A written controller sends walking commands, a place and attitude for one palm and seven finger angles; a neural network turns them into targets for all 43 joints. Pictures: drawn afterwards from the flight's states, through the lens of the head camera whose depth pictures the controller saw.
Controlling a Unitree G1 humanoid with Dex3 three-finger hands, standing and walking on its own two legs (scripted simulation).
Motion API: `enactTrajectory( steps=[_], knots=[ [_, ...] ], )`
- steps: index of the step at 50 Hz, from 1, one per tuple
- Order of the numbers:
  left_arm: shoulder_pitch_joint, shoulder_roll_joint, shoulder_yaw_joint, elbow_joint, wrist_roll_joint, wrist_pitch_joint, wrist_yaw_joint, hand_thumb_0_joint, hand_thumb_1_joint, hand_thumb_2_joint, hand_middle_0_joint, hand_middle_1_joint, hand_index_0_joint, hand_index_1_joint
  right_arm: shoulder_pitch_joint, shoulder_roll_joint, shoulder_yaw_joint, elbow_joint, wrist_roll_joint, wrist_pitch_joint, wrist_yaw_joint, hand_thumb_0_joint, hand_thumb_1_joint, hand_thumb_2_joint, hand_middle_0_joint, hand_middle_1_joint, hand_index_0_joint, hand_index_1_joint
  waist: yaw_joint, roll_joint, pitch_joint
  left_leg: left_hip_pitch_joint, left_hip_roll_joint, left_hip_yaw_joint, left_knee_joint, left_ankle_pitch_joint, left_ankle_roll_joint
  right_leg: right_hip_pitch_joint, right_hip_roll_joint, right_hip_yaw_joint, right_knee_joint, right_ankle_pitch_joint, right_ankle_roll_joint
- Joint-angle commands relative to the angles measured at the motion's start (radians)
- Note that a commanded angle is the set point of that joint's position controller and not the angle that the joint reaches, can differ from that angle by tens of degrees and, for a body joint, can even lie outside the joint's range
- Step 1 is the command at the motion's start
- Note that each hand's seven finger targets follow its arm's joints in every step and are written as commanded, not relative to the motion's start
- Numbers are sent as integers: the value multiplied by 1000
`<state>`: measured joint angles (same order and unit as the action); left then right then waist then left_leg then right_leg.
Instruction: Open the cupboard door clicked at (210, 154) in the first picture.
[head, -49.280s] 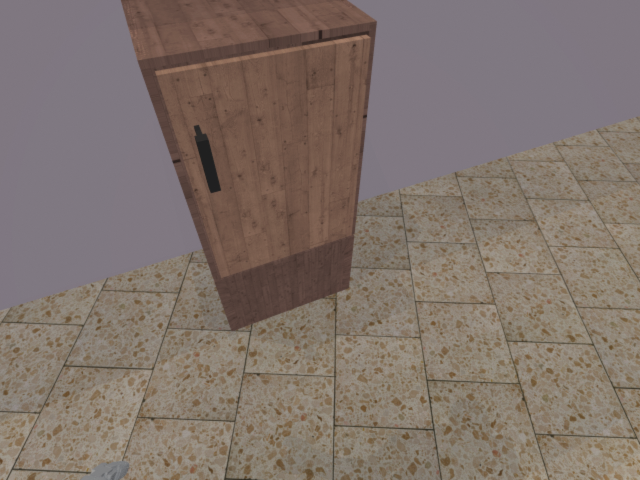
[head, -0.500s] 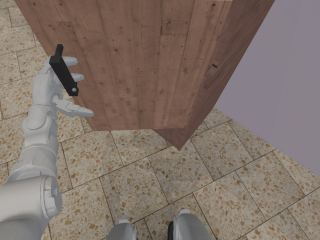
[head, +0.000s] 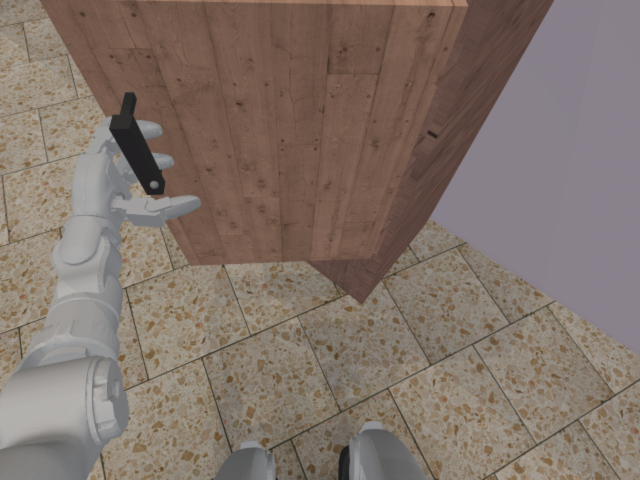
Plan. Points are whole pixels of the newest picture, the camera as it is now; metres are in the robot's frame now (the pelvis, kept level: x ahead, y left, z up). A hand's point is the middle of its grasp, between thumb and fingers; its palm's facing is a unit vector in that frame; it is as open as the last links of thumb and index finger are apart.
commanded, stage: close the thumb around the handle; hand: left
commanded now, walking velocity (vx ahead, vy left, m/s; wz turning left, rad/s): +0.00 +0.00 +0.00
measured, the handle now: (143, 146) +0.52 +0.21 +0.06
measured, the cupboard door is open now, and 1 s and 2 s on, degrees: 43 58 82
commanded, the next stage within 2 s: pull the door open along its arc in 0.40 s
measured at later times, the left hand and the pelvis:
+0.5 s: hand (154, 182) +0.47 +0.19 +0.06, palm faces +0.01 -1.00 -0.01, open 5.8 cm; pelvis +0.00 +0.00 +0.00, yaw +0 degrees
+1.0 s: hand (168, 248) +0.37 +0.16 +0.06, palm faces +0.10 -0.99 +0.06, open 6.1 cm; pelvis +0.01 +0.00 +0.02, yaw -1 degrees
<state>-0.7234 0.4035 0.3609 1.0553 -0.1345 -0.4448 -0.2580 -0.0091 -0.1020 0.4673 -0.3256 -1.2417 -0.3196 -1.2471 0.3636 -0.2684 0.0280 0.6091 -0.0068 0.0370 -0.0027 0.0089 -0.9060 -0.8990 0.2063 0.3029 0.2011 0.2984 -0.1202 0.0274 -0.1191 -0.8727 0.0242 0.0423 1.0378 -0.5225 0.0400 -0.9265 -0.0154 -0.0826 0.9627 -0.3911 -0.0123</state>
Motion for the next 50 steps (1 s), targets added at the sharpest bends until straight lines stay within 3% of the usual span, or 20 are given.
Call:
enactTrajectory(
  steps=[1, 3, 5, 9, 10, 12, 14, 16, 24, 25, 26, 29, 33, 36, 39, 42, 44, 45, 47, 50],
  knots=[
    [-432, 228, 16, -220, -12, -76, -3, 0, 396, 684, -364, -1296, -364, -1296, 130, -167, -57, -69, 2, -25, -15, 0, -900, -900, 200, 300, 200, 300, -18, 53, -424, 210, -14, -83, -130, 435, -27, 284, 45, 50, -67, 309, -15],
    [-405, 235, 29, -199, -8, -74, -5, 0, 508, 732, -372, -1308, -372, -1308, 129, -166, -57, -67, 3, -25, -15, 0, -900, -900, 200, 300, 200, 300, -5, 81, -434, 214, -14, -78, -129, 435, -32, 280, 42, 51, -65, 303, -15],
    [-431, 214, 8, -199, -9, -72, -5, 0, 620, 780, -380, -1320, -380, -1320, 131, -165, -57, -60, 4, -26, -16, 0, -900, -900, 200, 300, 200, 300, -20, 61, -419, 219, -10, -84, -129, 429, -31, 258, 44, 47, -67, 291, -14],
    [-407, 261, 51, -189, -10, -72, -4, 0, 844, 876, -396, -1344, -396, -1344, 139, -171, -58, -62, 2, -24, -17, 0, -900, -900, 200, 300, 200, 300, -9, 40, -439, 195, -13, -78, -126, 426, -27, 292, 43, 54, -67, 307, -13],
    [-414, 243, 32, -203, -9, -73, -8, 0, 900, 900, -400, -1350, -400, -1350, 135, -167, -56, -68, 2, -25, -16, 0, -900, -900, 200, 300, 200, 300, -9, 60, -444, 199, -15, -77, -128, 433, -28, 296, 42, 55, -64, 314, -13],
    [-396, 232, 24, -217, -9, -75, -13, 0, 900, 900, -400, -1350, -400, -1350, 135, -164, -58, -69, 2, -24, -14, 0, -900, -900, 200, 300, 200, 300, -3, 92, -464, 238, -11, -79, -123, 474, -33, 278, 44, 49, -60, 324, -15],
    [-382, 255, 44, -200, -13, -70, -11, 0, 900, 900, -400, -1350, -400, -1350, 136, -168, -57, -68, 3, -21, -14, 0, -900, -900, 200, 300, 200, 300, -2, 44, -431, 198, -11, -78, -127, 445, -29, 296, 45, 52, -67, 317, -14],
    [-411, 248, 38, -200, -16, -67, -11, 0, 900, 900, -400, -1350, -400, -1350, 135, -168, -56, -71, 3, -22, -17, 0, -900, -900, 200, 300, 200, 300, -14, 55, -417, 187, -15, -75, -125, 422, -24, 290, 44, 54, -69, 312, -15],
    [-370, 258, 47, -242, -11, -69, -9, 0, 900, 900, -400, -1350, -400, -1350, 138, -166, -62, -74, 3, -19, -15, 0, -900, -900, 200, 300, 200, 300, 4, 72, -466, 222, -10, -75, -124, 489, -31, 308, 43, 55, -63, 350, -13],
    [-357, 226, 23, -238, -11, -64, -11, 0, 900, 900, -400, -1350, -400, -1350, 135, -162, -59, -77, 4, -18, -12, 0, -900, -900, 200, 300, 200, 300, 1, 90, -455, 229, -11, -73, -128, 493, -32, 303, 44, 53, -67, 350, -14],
    [-395, 254, 38, -227, -11, -63, -9, 0, 900, 900, -400, -1350, -400, -1350, 139, -167, -58, -71, 2, -17, -15, 0, -900, -900, 200, 300, 200, 300, -11, 68, -436, 214, -10, -76, -121, 486, -28, 291, 46, 51, -63, 349, -15],
    [-287, 232, 43, -224, -20, -57, -13, 0, 900, 900, -400, -1350, -400, -1350, 130, -163, -61, -88, 6, -17, -12, 0, -900, -900, 200, 300, 200, 300, 10, 30, -433, 179, -16, -60, -135, 446, -22, 347, 44, 61, -78, 354, -13],
    [-177, 219, 41, -339, -40, -55, -22, 0, 900, 900, -400, -1350, -400, -1350, 116, -157, -65, -111, 11, -16, -5, 0, -900, -900, 200, 300, 200, 300, 42, 73, -494, 234, -13, -55, -147, 533, -29, 391, 43, 59, -76, 411, -16],
    [-35, 174, 22, -403, -63, -42, -25, 0, 900, 900, -400, -1350, -400, -1350, 98, -152, -66, -142, 17, -17, 1, 0, -900, -900, 200, 300, 200, 300, 60, 51, -462, 228, -12, -50, -163, 560, -24, 422, 44, 56, -88, 434, -20],
    [104, 117, -2, -480, -84, -31, -20, 0, 900, 900, -400, -1350, -400, -1350, 66, -145, -70, -164, 25, -22, 7, 0, -900, -900, 200, 300, 200, 300, 73, -19, -414, 187, -16, -33, -191, 488, -19, 465, 41, 56, -110, 423, -15],
    [222, 82, -23, -587, -93, -28, -7, 0, 900, 900, -400, -1350, -400, -1350, 35, -137, -71, -188, 31, -30, 9, 0, -900, -900, 200, 300, 200, 300, 92, 22, -387, 210, -15, -29, -208, 513, -24, 470, 38, 52, -109, 430, -18],
    [293, 57, -34, -647, -98, -24, 4, 0, 900, 900, -400, -1350, -400, -1350, 19, -133, -72, -196, 31, -36, 10, 0, -900, -900, 200, 300, 200, 300, 98, 11, -363, 217, -16, -29, -215, 510, -27, 467, 37, 47, -113, 420, -17],
    [313, 14, 78, -695, -161, -18, 142, 0, 900, 900, -400, -1350, -400, -1350, -20, -102, -77, -199, 28, -45, 10, 0, -900, -900, 200, 300, 200, 300, 163, -35, -323, 181, -21, -29, -230, 472, -42, 457, 40, 26, -129, 380, -14],
    [387, -79, -19, -743, -119, -13, 258, 0, 900, 900, -400, -1350, -400, -1350, -44, -99, -72, -201, 21, -61, 21, 0, -900, -900, 200, 300, 200, 300, 136, 6, -277, 200, -21, -35, -236, 437, -50, 415, 36, 18, -127, 326, -13],
    [483, -139, -63, -837, -57, -17, 387, 0, 900, 900, -400, -1350, -400, -1350, -56, -84, -75, -199, 1, -68, 33, 0, -900, -900, 200, 300, 200, 300, 152, -26, -317, 224, -18, -32, -225, 491, -54, 440, 29, 14, -105, 365, -17]
  ],
)
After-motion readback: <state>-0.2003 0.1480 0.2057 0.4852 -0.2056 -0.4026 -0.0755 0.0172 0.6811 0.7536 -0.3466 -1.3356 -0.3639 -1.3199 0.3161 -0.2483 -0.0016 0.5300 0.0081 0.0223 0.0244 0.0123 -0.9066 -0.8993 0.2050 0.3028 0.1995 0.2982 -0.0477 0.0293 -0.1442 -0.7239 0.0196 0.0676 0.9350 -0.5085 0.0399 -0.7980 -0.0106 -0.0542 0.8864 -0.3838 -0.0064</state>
